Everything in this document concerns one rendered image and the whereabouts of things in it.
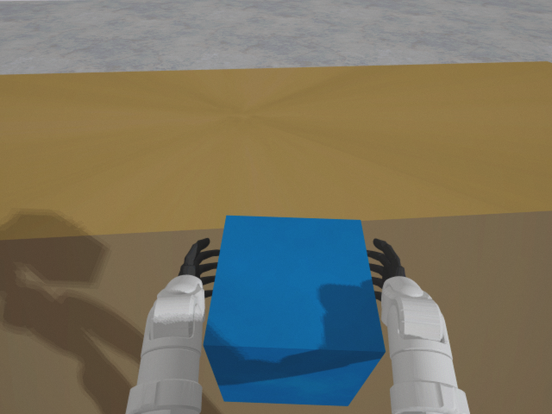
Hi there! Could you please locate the left robot hand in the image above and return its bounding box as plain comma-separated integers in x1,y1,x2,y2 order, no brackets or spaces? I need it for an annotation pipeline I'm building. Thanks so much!
178,238,220,298

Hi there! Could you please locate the carton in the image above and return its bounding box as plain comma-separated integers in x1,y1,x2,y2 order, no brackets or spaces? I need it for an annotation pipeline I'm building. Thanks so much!
204,216,386,406

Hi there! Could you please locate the right robot hand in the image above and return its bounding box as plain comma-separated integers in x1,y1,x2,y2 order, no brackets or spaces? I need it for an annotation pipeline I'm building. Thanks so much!
367,238,406,301

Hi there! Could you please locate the robot left forearm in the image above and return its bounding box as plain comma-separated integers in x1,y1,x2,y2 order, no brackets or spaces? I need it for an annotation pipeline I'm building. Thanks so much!
125,275,205,414

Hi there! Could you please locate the robot right forearm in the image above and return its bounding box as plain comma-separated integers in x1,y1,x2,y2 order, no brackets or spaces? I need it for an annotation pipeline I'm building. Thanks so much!
381,276,470,414

